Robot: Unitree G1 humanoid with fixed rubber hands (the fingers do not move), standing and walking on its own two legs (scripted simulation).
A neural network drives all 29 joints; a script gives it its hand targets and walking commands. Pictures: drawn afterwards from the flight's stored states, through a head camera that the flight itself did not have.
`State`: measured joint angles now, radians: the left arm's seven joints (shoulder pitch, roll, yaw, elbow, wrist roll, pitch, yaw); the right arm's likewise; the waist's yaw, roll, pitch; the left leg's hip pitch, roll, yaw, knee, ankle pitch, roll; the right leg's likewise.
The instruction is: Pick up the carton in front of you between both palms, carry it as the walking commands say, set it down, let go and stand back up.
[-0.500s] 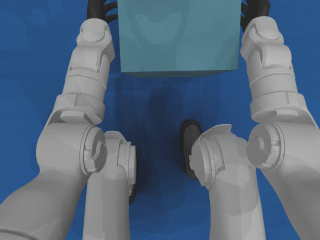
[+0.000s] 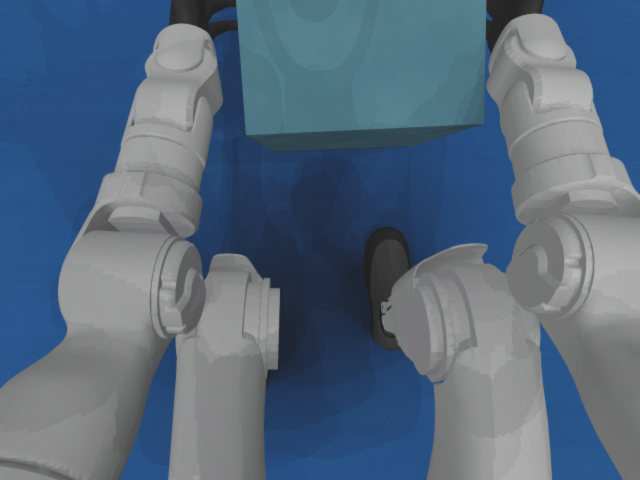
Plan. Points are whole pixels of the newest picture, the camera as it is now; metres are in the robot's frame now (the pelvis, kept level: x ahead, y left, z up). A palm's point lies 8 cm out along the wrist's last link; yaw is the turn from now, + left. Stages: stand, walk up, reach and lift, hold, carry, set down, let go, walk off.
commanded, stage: set down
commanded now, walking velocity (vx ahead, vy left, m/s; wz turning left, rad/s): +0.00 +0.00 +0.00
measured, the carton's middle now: (349, 53) +0.52 -0.06 -0.24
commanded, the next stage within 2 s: let go in 1.78 s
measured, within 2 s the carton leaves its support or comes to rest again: rests again in 0.16 s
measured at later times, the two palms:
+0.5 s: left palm (195, 28) +0.54 +0.10 -0.17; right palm (513, 36) +0.51 -0.22 -0.16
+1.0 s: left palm out of the picture +0.56 +0.12 -0.09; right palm (596, 22) +0.50 -0.25 -0.09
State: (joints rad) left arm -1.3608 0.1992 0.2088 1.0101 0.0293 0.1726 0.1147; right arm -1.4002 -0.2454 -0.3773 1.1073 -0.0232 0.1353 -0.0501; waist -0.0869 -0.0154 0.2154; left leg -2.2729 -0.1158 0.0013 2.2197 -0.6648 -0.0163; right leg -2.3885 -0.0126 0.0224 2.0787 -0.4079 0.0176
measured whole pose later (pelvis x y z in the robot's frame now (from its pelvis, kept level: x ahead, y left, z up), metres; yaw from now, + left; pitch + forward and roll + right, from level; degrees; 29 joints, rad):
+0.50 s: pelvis -0.01 +0.00 -0.01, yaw +0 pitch +36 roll +0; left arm -1.43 0.22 0.21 1.06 0.08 0.10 0.04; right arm -1.44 -0.31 -0.38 1.21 0.02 0.05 -0.01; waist -0.07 -0.03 0.33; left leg -2.22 -0.11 -0.01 2.25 -0.67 -0.02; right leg -2.34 -0.01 0.01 2.10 -0.40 0.02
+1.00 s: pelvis +0.00 +0.00 +0.03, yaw -1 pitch +39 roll +1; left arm -1.29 0.34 0.08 0.91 -0.16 0.13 0.12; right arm -1.21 -0.32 -0.20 0.89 0.20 0.08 -0.12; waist -0.08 0.02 0.20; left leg -2.14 -0.09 0.00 2.14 -0.68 -0.02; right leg -2.27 0.01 0.02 2.00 -0.41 0.02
